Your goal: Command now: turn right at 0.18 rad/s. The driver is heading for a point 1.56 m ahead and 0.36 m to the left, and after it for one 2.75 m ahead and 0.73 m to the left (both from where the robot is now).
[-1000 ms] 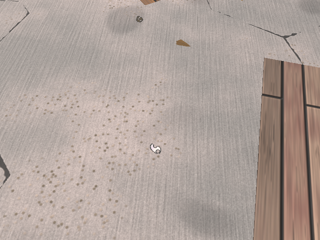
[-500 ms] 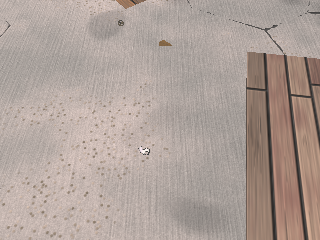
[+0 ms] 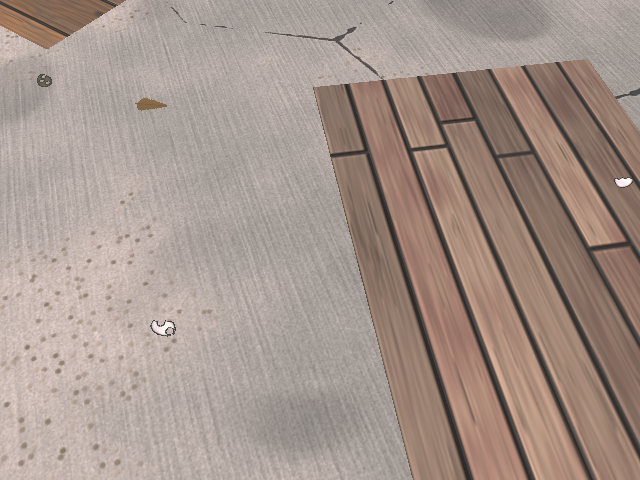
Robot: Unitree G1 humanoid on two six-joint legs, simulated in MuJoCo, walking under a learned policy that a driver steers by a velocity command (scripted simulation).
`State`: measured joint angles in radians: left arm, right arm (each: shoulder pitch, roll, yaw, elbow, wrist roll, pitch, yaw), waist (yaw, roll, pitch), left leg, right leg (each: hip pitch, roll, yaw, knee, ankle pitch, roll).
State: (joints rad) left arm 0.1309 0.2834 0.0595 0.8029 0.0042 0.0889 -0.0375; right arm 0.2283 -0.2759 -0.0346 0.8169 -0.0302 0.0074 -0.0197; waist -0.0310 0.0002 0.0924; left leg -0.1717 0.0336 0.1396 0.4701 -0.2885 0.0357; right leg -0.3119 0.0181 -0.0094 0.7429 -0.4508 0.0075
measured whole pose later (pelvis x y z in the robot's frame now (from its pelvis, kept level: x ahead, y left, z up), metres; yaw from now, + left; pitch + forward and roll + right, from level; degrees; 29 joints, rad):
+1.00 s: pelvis +0.25 +0.15 +0.00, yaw +23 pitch +0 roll +0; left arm 0.19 0.27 0.04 0.84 0.03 -0.01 -0.05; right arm 0.37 -0.23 -0.03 0.88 -0.01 -0.07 0.01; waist -0.01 -0.06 0.04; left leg 0.03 -0.12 0.01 0.19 -0.23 0.12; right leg -0.70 -0.10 -0.02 0.96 -0.07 -0.01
